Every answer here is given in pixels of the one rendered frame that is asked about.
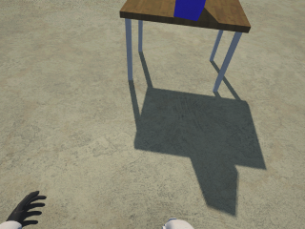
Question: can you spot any robot right thigh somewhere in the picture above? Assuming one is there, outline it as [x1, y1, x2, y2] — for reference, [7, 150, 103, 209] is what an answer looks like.
[161, 219, 194, 229]

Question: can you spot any carton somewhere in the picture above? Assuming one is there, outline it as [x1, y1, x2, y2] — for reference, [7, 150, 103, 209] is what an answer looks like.
[173, 0, 206, 21]

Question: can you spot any table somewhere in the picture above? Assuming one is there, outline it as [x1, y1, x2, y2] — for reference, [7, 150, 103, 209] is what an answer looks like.
[119, 0, 251, 93]

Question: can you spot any robot left hand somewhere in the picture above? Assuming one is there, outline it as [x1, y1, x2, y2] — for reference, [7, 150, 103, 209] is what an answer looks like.
[6, 191, 47, 228]

